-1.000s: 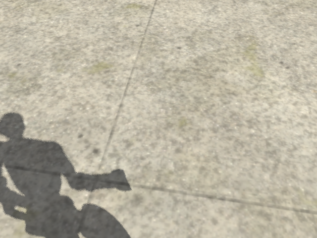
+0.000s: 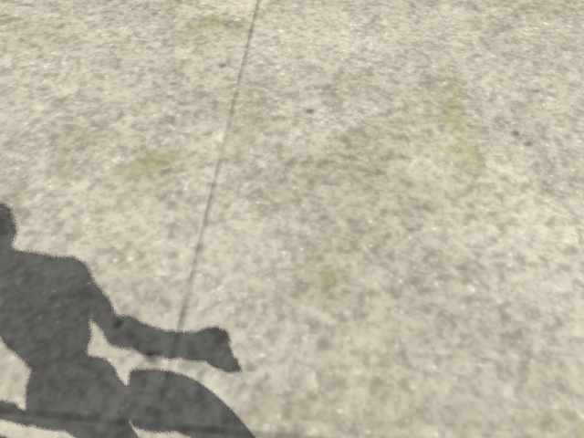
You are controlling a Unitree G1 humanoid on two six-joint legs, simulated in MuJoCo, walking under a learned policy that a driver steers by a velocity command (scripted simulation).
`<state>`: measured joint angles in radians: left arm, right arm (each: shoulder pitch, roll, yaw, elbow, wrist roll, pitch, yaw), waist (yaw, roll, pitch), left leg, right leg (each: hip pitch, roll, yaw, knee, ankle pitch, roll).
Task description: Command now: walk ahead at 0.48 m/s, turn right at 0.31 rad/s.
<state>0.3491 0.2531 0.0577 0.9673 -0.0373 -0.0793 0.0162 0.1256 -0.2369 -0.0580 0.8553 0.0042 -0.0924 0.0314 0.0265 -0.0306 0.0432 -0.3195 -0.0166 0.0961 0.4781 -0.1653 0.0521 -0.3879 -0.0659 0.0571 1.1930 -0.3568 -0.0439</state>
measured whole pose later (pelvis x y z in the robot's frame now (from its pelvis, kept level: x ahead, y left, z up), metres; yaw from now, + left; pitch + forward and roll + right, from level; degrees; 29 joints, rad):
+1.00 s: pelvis +0.26 +0.00 +0.01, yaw -29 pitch +2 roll -1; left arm 0.18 0.32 0.08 0.64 0.00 0.04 0.04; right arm 0.19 -0.26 -0.05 0.84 -0.01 -0.02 -0.02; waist -0.03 -0.04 0.02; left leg -0.28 0.01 -0.04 0.49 -0.24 0.01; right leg -0.51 0.14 0.16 1.03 -0.46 0.04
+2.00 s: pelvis +0.28 -0.02 +0.00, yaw -29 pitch -1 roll +0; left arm 0.34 0.24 0.04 0.90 -0.02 -0.02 0.03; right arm 0.24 -0.25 -0.04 1.06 0.03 -0.06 -0.01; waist -0.01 -0.02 0.00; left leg -0.26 0.00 0.03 0.63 -0.41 0.06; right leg -0.16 0.00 0.06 0.53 -0.37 -0.01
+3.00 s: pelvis +0.72 -0.28 -0.01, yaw -29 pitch +2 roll -3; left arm 0.39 0.27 0.05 1.00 -0.02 -0.07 0.00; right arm 0.02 -0.24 -0.03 0.80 0.02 -0.09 0.03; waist 0.08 0.03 0.02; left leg -0.55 0.06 0.01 0.51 0.00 0.05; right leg 0.09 0.04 -0.04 0.24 -0.36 -0.01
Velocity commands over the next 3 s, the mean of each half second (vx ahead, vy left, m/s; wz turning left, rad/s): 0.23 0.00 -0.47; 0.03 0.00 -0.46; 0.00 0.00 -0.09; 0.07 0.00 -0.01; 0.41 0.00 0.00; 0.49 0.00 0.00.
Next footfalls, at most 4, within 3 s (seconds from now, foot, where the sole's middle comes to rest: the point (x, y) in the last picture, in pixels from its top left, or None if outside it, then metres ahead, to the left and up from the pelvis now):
0.36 right None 0.31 -0.14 -0.77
0.86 left None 0.36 0.08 -0.77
1.18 right None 0.21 -0.14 -0.77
2.50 right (447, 405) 0.57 -0.33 -0.77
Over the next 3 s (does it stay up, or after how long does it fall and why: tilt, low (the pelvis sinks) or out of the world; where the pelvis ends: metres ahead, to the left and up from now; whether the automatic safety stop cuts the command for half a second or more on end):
stays up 0.72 -0.28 -0.01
